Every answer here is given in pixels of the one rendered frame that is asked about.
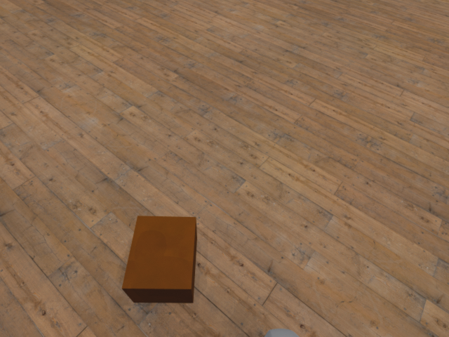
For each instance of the carton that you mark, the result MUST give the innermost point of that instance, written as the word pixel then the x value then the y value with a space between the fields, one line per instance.
pixel 162 260

